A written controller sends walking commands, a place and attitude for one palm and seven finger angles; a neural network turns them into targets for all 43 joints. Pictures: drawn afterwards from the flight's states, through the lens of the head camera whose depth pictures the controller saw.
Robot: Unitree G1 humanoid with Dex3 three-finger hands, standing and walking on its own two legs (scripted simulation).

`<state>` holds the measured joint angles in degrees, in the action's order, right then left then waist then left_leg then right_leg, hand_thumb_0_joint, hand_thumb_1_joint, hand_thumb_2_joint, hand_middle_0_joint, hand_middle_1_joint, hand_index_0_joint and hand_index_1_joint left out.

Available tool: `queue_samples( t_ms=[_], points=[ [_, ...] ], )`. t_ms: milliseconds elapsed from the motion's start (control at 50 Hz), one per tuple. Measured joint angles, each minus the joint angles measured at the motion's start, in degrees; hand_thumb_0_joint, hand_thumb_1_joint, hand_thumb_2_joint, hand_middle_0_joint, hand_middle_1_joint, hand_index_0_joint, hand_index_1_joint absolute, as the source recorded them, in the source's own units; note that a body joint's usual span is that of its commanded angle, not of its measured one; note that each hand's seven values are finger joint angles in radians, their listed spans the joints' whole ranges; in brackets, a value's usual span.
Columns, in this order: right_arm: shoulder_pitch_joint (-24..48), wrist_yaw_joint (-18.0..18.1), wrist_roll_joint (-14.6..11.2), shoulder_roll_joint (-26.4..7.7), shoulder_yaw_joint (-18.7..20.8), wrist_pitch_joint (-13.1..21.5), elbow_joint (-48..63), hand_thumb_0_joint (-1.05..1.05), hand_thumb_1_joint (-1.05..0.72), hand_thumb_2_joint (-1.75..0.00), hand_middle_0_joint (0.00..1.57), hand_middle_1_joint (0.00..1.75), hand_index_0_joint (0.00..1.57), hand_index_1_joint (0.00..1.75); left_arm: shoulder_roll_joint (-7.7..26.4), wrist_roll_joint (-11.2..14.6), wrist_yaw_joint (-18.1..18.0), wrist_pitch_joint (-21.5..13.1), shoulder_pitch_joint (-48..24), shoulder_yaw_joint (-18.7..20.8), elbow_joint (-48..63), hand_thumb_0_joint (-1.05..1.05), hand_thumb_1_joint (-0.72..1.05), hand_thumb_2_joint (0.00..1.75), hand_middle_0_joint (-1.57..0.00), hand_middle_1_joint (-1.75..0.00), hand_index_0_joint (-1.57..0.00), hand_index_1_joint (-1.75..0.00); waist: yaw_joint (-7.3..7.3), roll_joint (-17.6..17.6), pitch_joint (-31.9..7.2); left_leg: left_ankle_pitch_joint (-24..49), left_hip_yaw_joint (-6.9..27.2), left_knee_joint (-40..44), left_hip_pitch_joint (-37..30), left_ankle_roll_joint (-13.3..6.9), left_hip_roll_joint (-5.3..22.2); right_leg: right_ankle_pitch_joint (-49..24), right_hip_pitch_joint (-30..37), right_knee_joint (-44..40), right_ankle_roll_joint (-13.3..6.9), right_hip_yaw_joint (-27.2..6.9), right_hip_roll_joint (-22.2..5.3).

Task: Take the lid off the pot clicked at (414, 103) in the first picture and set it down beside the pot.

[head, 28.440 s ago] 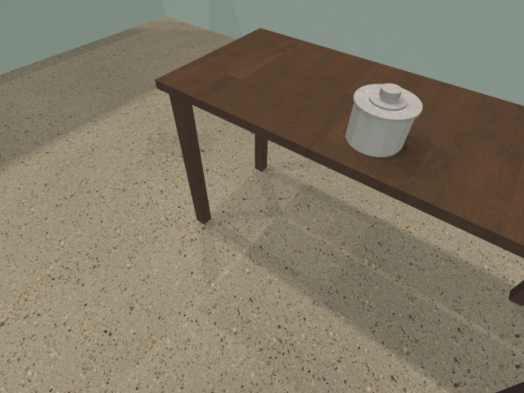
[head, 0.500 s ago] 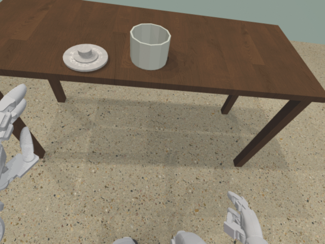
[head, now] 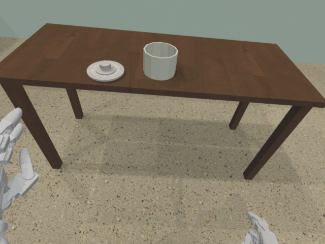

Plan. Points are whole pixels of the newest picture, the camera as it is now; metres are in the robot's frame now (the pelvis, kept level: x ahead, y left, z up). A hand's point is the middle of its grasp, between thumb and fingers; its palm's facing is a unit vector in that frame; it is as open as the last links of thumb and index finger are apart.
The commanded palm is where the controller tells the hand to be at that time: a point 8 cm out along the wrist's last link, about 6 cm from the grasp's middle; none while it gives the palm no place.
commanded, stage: stop stepping back and stand still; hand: left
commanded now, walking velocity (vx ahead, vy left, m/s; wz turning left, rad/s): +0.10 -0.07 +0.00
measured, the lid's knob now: (105, 65) +0.79 +0.27 +0.02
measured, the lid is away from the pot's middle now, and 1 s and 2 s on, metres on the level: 0.24 0.24 0.24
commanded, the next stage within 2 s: let the arm hang, fingers relaxed in 1.30 s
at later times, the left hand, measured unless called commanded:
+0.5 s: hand out of the picture +0.14 +0.16 -0.16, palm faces +0.08 -0.98 -0.18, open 7.4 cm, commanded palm none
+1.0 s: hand out of the picture +0.11 +0.18 -0.17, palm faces +0.14 -0.97 -0.21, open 7.2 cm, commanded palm none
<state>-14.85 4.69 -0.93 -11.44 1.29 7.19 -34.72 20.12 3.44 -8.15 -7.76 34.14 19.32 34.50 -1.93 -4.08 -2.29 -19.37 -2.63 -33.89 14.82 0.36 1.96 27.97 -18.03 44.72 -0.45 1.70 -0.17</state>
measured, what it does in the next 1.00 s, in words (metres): walks ahead: right foot, then left foot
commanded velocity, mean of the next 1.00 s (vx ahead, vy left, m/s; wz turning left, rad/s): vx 0.00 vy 0.00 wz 0.00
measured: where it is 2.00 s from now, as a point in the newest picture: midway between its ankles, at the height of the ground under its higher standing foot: outside the picture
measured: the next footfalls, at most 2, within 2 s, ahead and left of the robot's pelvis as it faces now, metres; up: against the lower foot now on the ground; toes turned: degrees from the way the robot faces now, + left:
right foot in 0.10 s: +0.08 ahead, -0.08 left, +0.00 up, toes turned +7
left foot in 0.80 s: +0.09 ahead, +0.10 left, +0.00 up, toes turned +6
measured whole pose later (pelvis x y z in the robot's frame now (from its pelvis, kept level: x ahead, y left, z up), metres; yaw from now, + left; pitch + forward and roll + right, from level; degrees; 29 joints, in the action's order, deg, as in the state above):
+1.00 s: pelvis +0.10 +0.00 +0.01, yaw +5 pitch +1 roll +0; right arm -12.7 2.8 0.3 -8.5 1.9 -1.0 -56.8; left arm 8.3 -0.4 -2.7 0.2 14.5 1.7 -59.5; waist 0.1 0.6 3.3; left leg -19.3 -1.8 -29.3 10.9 -1.4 -0.4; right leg 19.7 -6.4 25.3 -3.5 -0.7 4.6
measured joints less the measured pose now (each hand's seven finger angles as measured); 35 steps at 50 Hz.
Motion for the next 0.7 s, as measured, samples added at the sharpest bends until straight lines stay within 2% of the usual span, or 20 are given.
queue_samples(
  t_ms=[40,80,100,120,140,180,220,240,260,300,340,360,400,440,480,500,540,580,620,700],
  points=[
    [-0.4,-0.8,0.1,1.5,-0.7,1.4,0.9,0.01,-0.91,-0.90,0.20,0.30,0.20,0.30,2.8,0.0,0.1,-0.1,2.6,0.6,3.7,0.02,0.89,0.90,-0.21,-0.30,-0.21,-0.30,-0.61,0.1,1.1,1.0,0.7,1.7,-0.9,0.6,0.2,0.0,-1.2,-0.2,0.2,0.6,1.0],
    [-0.7,-1.5,0.0,2.2,-1.7,1.6,1.4,0.01,-0.91,-0.90,0.20,0.30,0.20,0.30,5.9,0.0,-0.1,-0.6,4.7,2.3,6.9,0.02,0.89,0.90,-0.21,-0.30,-0.21,-0.30,-0.29,1.1,2.2,0.9,1.4,1.7,-1.3,1.3,0.9,-3.4,0.3,-7.4,0.4,1.9,1.7],
    [-0.7,-1.7,0.0,2.4,-2.1,1.4,1.7,0.01,-0.91,-0.90,0.20,0.30,0.20,0.30,7.4,0.0,-0.3,-1.1,5.5,3.6,8.1,0.02,0.89,0.90,-0.21,-0.31,-0.21,-0.30,0.06,1.5,2.6,0.2,1.6,0.5,-1.0,1.5,1.0,-6.8,1.4,-11.1,0.0,2.1,1.9],
    [-0.5,-1.9,0.0,2.3,-2.3,1.1,1.7,0.01,-0.90,-0.90,0.20,0.30,0.20,0.30,8.3,-0.1,-0.3,-1.8,5.6,4.5,8.6,0.02,0.89,0.90,-0.21,-0.31,-0.21,-0.30,0.41,2.3,3.1,-1.0,1.9,-1.8,-0.3,0.9,1.3,-11.7,1.7,-12.0,-1.1,2.6,2.2],
    [-0.1,-2.0,0.0,2.0,-2.1,0.5,1.1,0.01,-0.90,-0.90,0.20,0.30,0.20,0.30,8.6,-0.2,-0.2,-2.5,5.0,4.7,8.5,0.02,0.88,0.90,-0.21,-0.31,-0.21,-0.30,0.73,3.3,3.4,-2.8,2.6,-5.2,1.0,0.3,1.3,-12.8,1.7,-11.5,-2.2,3.2,2.5],
    [0.8,-2.2,0.1,1.4,-1.5,-0.9,-1.1,0.01,-0.90,-0.90,0.20,0.30,0.20,0.30,7.4,-0.3,0.3,-4.0,2.8,4.2,6.6,0.02,0.88,0.90,-0.21,-0.31,-0.22,-0.30,1.71,4.8,3.1,-6.3,3.3,-13.6,4.0,-0.6,0.1,-11.7,2.5,-11.9,-3.2,3.6,2.6],
    [1.4,-2.3,0.0,0.8,-1.2,-2.4,-2.5,0.01,-0.90,-0.90,0.20,0.30,0.20,0.30,5.0,-0.5,0.4,-4.9,1.5,4.2,3.7,0.02,0.88,0.90,-0.22,-0.31,-0.22,-0.30,2.62,5.2,2.1,-7.3,2.4,-16.6,5.7,-1.0,-0.9,-11.5,3.4,-13.9,-3.1,2.7,2.2],
    [1.3,-3.4,0.0,0.4,-0.5,-1.9,-3.6,0.01,-0.90,-0.90,0.20,0.30,0.20,0.30,4.0,-2.1,0.9,-5.2,-0.6,3.1,-0.3,0.01,0.88,0.90,-0.21,-0.31,-0.22,-0.30,2.37,5.5,1.0,-7.7,1.5,-17.0,7.2,-1.0,-0.9,-11.5,3.1,-14.4,-2.9,3.0,1.5],
    [1.1,-4.6,0.1,-0.3,0.3,-2.1,-4.5,0.01,-0.90,-0.90,0.20,0.30,0.20,0.30,3.0,-3.5,2.1,-4.2,-4.2,1.0,-6.2,0.01,0.88,0.90,-0.21,-0.31,-0.21,-0.30,2.05,5.9,-0.1,-7.4,0.4,-16.9,8.6,-0.8,-0.7,-11.1,2.5,-13.9,-2.5,4.0,0.5],
    [1.0,-5.9,0.4,-1.8,1.1,-4.0,-6.0,0.01,-0.90,-0.90,0.20,0.30,0.20,0.30,-0.1,-4.8,4.3,0.3,-11.6,-3.3,-20.5,0.00,0.89,0.90,-0.21,-0.30,-0.21,-0.30,1.11,6.9,-1.2,-3.9,-1.0,-12.5,8.7,-0.5,-0.3,-8.9,1.3,-10.7,-1.8,5.9,-1.5],
    [0.6,-6.7,1.1,-3.5,0.9,-5.8,-6.3,0.01,-0.90,-0.90,0.20,0.30,0.20,0.30,-3.4,-5.0,5.5,4.9,-16.4,-6.8,-34.8,0.00,0.89,0.90,-0.20,-0.30,-0.20,-0.30,0.37,8.6,-2.0,1.0,0.3,-6.4,7.3,-1.9,0.7,-5.3,-1.1,-5.2,-1.1,7.5,-2.1],
    [0.9,-6.7,1.7,-3.6,0.8,-6.3,-7.0,0.01,-0.91,-0.90,0.20,0.30,0.20,0.30,-4.6,-5.0,6.0,6.6,-17.9,-8.2,-41.8,0.00,0.90,0.90,-0.20,-0.30,-0.20,-0.30,-0.02,8.5,-2.1,-1.3,0.4,-7.6,8.2,-1.7,0.4,-3.3,-2.9,-1.8,-0.8,7.1,-2.5],
    [1.6,-6.3,3.0,-2.4,0.2,-7.2,-8.3,0.01,-0.91,-0.90,0.20,0.30,0.20,0.30,-6.1,-4.8,6.8,9.9,-19.4,-10.9,-54.8,0.01,0.90,0.90,-0.19,-0.30,-0.20,-0.30,-0.64,5.9,-1.1,-4.1,-1.1,-10.0,8.6,-0.8,-0.7,0.2,-5.8,4.5,-0.1,2.2,-2.1],
    [1.3,-5.6,3.8,-1.1,-0.6,-7.1,-8.9,0.01,-0.91,-0.90,0.20,0.30,0.20,0.30,-7.9,-4.6,7.6,11.8,-19.9,-13.9,-65.2,0.01,0.91,0.90,-0.19,-0.30,-0.19,-0.30,-1.70,3.4,0.8,-4.1,-1.8,-9.4,7.7,0.3,-1.5,1.2,-7.1,7.7,0.5,-1.0,-1.3],
    [0.5,-4.9,3.7,-0.3,-1.0,-7.0,-10.0,0.01,-0.91,-0.90,0.20,0.30,0.20,0.30,-10.3,-4.3,8.4,12.1,-20.0,-16.9,-72.8,0.01,0.91,0.90,-0.19,-0.30,-0.19,-0.30,-2.09,2.1,3.2,-3.7,-1.6,-8.3,6.4,1.0,-1.7,-1.6,-5.3,3.8,0.1,-1.7,-0.5],
    [0.3,-4.6,3.3,-0.2,-1.0,-7.2,-11.1,0.00,-0.91,-0.90,0.20,0.30,0.20,0.30,-11.8,-4.2,8.7,11.6,-19.6,-18.2,-75.8,0.02,0.91,0.90,-0.19,-0.30,-0.19,-0.30,-1.80,2.3,4.5,-3.6,-1.1,-8.3,6.0,1.2,-1.1,-1.8,-4.0,2.1,-1.4,-1.2,0.2],
    [-0.6,-4.3,2.3,0.1,-0.3,-8.1,-13.4,0.00,-0.91,-0.90,0.20,0.30,0.20,0.30,-13.8,-2.3,7.6,8.4,-19.1,-16.9,-77.5,-0.03,0.96,0.90,-0.20,-0.30,-0.20,-0.30,-0.56,3.1,6.2,-5.5,1.2,-11.2,6.8,1.1,-0.6,-2.2,-1.9,-1.0,-3.5,0.4,1.5],
    [-0.8,-4.0,1.9,0.3,0.4,-9.2,-16.0,0.01,-0.91,-0.90,0.20,0.30,0.20,0.30,-13.1,-3.1,6.9,6.5,-19.6,-17.1,-78.8,-0.07,1.00,0.90,-0.21,-0.30,-0.21,-0.30,1.16,3.7,7.3,-8.9,2.6,-16.7,7.9,0.8,-1.0,-3.9,0.6,-5.4,-4.2,1.1,2.3],
    [-0.3,-3.8,1.7,0.5,1.1,-10.1,-17.4,0.01,-0.91,-0.90,0.20,0.30,0.20,0.30,-12.2,-3.9,6.4,6.4,-19.4,-17.2,-80.7,-0.08,1.00,0.90,-0.21,-0.30,-0.21,-0.30,2.00,4.0,7.7,-9.3,2.5,-20.4,8.7,0.6,-1.5,-6.4,2.8,-10.3,-4.3,0.7,2.9],
    [1.2,-3.8,1.3,0.6,2.0,-10.1,-18.0,0.01,-0.91,-0.90,0.20,0.30,0.20,0.30,-10.8,-4.4,5.9,7.3,-18.1,-16.9,-85.4,-0.05,0.97,0.90,-0.21,-0.30,-0.21,-0.30,1.96,4.5,7.6,-7.5,0.8,-15.9,6.8,0.1,-2.0,-10.4,6.6,-18.3,-4.6,-1.1,3.6]
  ],
)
